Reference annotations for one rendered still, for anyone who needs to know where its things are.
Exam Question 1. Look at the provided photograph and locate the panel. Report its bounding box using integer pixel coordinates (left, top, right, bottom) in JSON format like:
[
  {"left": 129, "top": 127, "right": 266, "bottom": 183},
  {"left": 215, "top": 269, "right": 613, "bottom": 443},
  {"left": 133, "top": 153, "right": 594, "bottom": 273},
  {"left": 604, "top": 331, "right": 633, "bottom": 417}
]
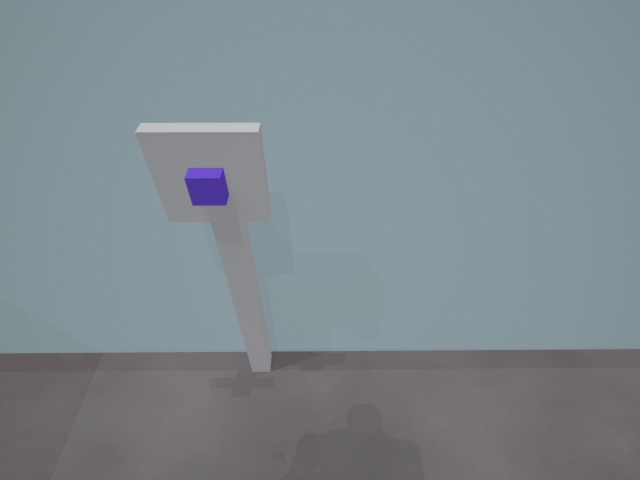
[{"left": 135, "top": 123, "right": 272, "bottom": 372}]

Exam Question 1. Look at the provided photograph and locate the button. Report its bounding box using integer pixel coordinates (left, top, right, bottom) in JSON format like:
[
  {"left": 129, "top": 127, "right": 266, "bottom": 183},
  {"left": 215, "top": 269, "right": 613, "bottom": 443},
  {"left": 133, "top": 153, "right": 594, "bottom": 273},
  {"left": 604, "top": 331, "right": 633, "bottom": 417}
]
[{"left": 184, "top": 168, "right": 229, "bottom": 206}]

